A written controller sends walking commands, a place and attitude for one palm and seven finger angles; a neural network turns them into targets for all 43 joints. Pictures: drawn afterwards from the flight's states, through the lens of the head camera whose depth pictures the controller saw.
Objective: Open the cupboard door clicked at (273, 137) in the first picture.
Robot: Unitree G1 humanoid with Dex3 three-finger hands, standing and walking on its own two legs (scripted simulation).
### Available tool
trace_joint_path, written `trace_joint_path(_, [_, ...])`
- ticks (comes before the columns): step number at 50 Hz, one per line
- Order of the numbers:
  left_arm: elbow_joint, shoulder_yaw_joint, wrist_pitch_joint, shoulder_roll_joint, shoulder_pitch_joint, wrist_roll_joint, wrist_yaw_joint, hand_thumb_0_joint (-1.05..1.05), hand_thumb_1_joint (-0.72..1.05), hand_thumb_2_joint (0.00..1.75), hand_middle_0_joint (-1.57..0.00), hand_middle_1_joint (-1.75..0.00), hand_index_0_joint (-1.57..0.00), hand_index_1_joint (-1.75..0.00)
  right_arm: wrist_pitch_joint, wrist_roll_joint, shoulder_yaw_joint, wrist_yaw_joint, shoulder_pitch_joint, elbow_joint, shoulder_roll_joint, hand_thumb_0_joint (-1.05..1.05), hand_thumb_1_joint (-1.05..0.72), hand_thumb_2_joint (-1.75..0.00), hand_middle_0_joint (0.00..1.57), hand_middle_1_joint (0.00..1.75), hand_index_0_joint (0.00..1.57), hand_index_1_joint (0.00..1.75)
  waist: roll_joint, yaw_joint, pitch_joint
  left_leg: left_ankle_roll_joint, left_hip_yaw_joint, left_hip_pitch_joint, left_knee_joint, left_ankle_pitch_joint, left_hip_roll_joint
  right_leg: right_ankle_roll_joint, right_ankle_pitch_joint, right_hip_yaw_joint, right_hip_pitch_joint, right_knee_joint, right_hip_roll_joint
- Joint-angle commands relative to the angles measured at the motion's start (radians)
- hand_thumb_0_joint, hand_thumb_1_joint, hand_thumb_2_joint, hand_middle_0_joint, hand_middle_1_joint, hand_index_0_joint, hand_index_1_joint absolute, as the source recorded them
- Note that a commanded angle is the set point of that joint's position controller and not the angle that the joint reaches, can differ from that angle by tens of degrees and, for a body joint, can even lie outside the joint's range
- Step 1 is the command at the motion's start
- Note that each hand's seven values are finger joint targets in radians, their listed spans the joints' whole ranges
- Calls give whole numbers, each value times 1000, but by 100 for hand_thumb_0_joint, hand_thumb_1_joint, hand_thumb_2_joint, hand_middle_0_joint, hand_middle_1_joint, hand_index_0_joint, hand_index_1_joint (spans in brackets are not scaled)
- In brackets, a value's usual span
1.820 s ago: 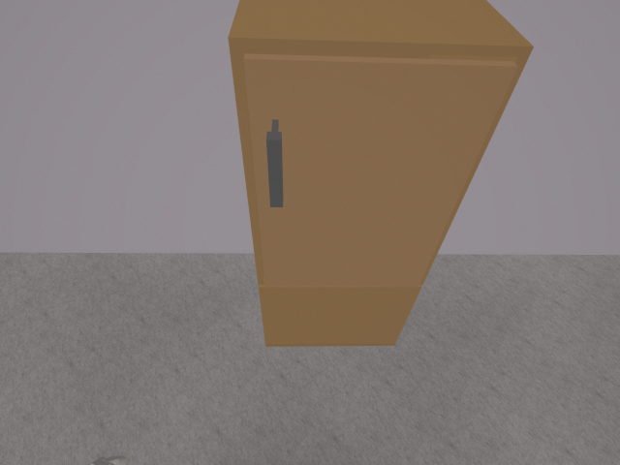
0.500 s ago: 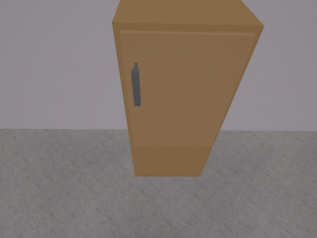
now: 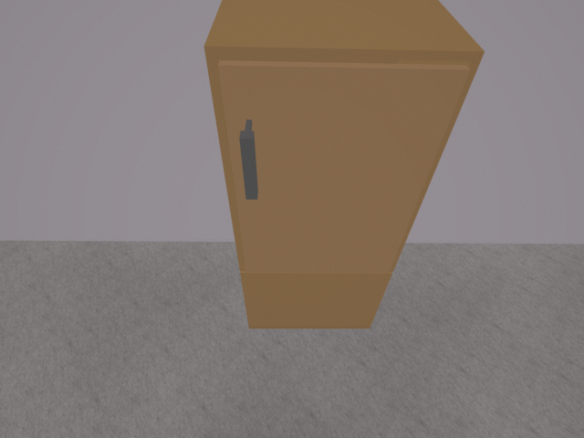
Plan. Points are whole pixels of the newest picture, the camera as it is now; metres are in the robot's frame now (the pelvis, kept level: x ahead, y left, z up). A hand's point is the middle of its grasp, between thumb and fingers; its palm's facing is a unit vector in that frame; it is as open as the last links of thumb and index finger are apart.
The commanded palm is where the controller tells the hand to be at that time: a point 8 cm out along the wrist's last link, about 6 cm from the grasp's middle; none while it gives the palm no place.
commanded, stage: shuffle to correct the standing spot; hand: left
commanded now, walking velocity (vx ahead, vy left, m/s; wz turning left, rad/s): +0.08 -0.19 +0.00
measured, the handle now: (250, 160) +0.58 +0.12 +0.05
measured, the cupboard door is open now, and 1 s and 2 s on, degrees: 0 0 0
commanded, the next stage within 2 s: come to a stop and stand still in 0.62 s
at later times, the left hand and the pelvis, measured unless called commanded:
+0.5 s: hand out of the picture -0.03 +0.10 -0.18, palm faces +0.12 -0.98 -0.18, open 7.4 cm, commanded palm none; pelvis +0.04 -0.06 -0.01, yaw +4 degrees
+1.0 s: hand out of the picture +0.10 +0.07 -0.19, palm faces +0.08 -0.98 -0.19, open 7.3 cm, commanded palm none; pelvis +0.07 -0.11 -0.01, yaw +3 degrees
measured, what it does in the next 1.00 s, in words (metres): steps to the right: left foot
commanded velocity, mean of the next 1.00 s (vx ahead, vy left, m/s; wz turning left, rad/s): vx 0.03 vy -0.12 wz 0.05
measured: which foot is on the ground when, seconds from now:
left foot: down 0.00-0.34, up 0.36-0.66, down 0.68-1.00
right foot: down 0.00-0.68, up 0.70-1.00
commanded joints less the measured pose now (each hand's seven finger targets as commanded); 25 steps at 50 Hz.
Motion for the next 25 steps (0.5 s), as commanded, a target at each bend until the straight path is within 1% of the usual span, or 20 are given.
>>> trace_joint_path(1, [-20,5,3,68,51,-5,12,0,90,90,-20,-30,-20,-30,-8,-3,-10,-14,31,-25,-87,0,-90,-90,20,30,20,30,-2,-4,-17,9,-87,-2,-44,131,132,2,84,50,-16,-42,-83])
trace_joint_path(3, [-21,9,12,68,64,-1,10,0,90,90,-20,-30,-20,-30,-3,-6,-17,-18,44,-22,-94,0,-90,-90,20,30,20,30,1,-5,12,14,-95,-15,-44,83,143,2,44,40,-42,-18,-68])
trace_joint_path(5, [-30,14,20,66,80,3,5,0,90,90,-20,-30,-20,-30,1,-8,-27,-23,64,-17,-106,0,-90,-90,20,30,20,30,41,-6,24,29,-118,-19,-52,40,167,1,1,19,-71,23,-52])
trace_joint_path(7, [-41,21,28,52,95,9,-1,0,90,90,-20,-30,-20,-30,6,-10,-41,-30,83,-20,-118,0,-90,-90,20,30,20,30,70,-9,53,52,-155,-25,-66,-10,202,0,-46,-2,-127,80,-28])
trace_joint_path(8, [-47,24,32,43,104,11,-5,0,90,90,-20,-30,-20,-30,8,-11,-48,-34,92,-21,-126,0,-90,-90,20,30,20,30,99,-11,71,69,-179,-25,-73,-31,224,-1,-69,-13,-165,116,-16])
trace_joint_path(10, [-55,27,34,24,118,15,-8,0,90,90,-20,-30,-20,-30,10,-11,-61,-40,117,-24,-125,0,-90,-90,20,30,20,30,131,-17,82,104,-230,-31,-82,-31,263,-1,-125,-27,-203,180,-8])
trace_joint_path(11, [-57,30,34,13,136,16,-9,0,90,90,-20,-30,-20,-30,10,-11,-66,-42,121,-26,-122,0,-90,-90,20,30,20,30,141,-11,82,116,-240,-45,-74,-17,271,-3,-138,-28,-197,192,-13])
trace_joint_path(12, [-57,32,34,3,160,16,-9,0,90,90,-20,-30,-20,-30,10,-12,-68,-43,121,-30,-113,0,-90,-90,20,30,20,30,138,-4,74,116,-230,-66,-53,-7,264,-6,-133,-27,-167,168,-16])
trace_joint_path(13, [-52,35,32,0,185,16,-10,0,90,90,-20,-30,-20,-30,11,-12,-69,-43,119,-33,-102,0,-90,-90,20,30,20,30,124,7,70,100,-200,-107,-20,-9,239,-9,-96,-21,-115,114,-19])
trace_joint_path(14, [-47,38,27,8,214,16,-8,0,90,90,-20,-30,-20,-30,10,-10,-70,-43,119,-34,-82,0,-90,-90,20,30,20,30,82,16,58,76,-157,-148,37,13,201,-16,-48,0,-51,60,-35])
trace_joint_path(15, [-40,47,23,21,249,17,-3,0,90,90,-20,-30,-20,-30,9,-8,-66,-43,121,-40,-52,0,-90,-90,20,30,20,30,3,26,33,49,-86,-216,128,-2,147,-32,-13,65,30,17,-76])
trace_joint_path(16, [-31,59,21,56,291,18,4,0,90,90,-20,-30,-20,-30,8,-6,-55,-43,116,-49,-4,0,-90,-90,20,30,20,30,-146,40,29,17,30,-304,263,-100,53,-66,46,167,92,-50,-156])
trace_joint_path(17, [-26,64,17,64,323,18,11,0,90,90,-20,-30,-20,-30,12,-9,-49,-45,94,-65,26,0,-90,-90,20,30,20,30,-238,58,34,6,73,-367,411,-325,22,-116,176,245,106,-98,-237])
trace_joint_path(18, [-24,57,14,40,324,17,14,0,90,90,-20,-30,-20,-30,13,-8,-55,-47,85,-65,18,0,-90,-90,20,30,20,30,-203,52,39,13,36,-382,540,-378,40,-151,337,241,88,-92,-251])
trace_joint_path(19, [-27,53,16,17,309,18,18,0,90,90,-20,-30,-20,-30,13,-7,-57,-50,104,-60,31,0,-90,-90,20,30,20,30,-167,34,39,12,33,-392,612,-378,55,-199,450,208,94,-69,-255])
trace_joint_path(20, [-32,52,16,-5,296,17,19,0,90,90,-20,-30,-20,-30,12,-5,-59,-50,110,-47,41,0,-90,-90,20,30,20,30,-116,27,38,6,48,-409,671,-359,60,-231,545,171,121,-38,-236])
trace_joint_path(21, [-38,50,14,-15,290,17,22,0,90,90,-20,-30,-20,-30,13,-4,-61,-50,117,-39,48,0,-90,-90,20,30,20,30,-79,18,26,-1,58,-420,698,-336,64,-243,604,133,142,-18,-217])
trace_joint_path(22, [-46,49,15,-20,290,19,24,0,90,90,-20,-30,-20,-30,14,-5,-61,-48,118,-40,55,0,-90,-90,20,30,20,30,-72,16,21,-4,71,-419,708,-316,64,-247,618,111,137,-14,-209])
trace_joint_path(23, [-49,48,15,-25,297,22,27,0,90,90,-20,-30,-20,-30,16,-7,-61,-47,110,-45,60,0,-90,-90,20,30,20,30,-65,17,22,-5,80,-407,705,-301,63,-248,614,111,112,-18,-201])
trace_joint_path(25, [-59,49,17,-28,286,29,32,0,90,90,-20,-30,-20,-30,17,-7,-61,-45,111,-50,77,0,-90,-90,20,30,20,30,-69,6,36,-4,89,-378,662,-286,71,-252,573,106,60,-27,-202])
